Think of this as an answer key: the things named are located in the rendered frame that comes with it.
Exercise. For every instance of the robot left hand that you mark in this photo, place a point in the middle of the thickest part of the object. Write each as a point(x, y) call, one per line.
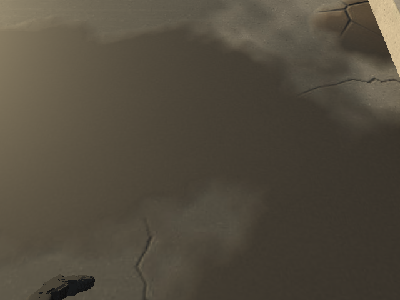
point(61, 287)

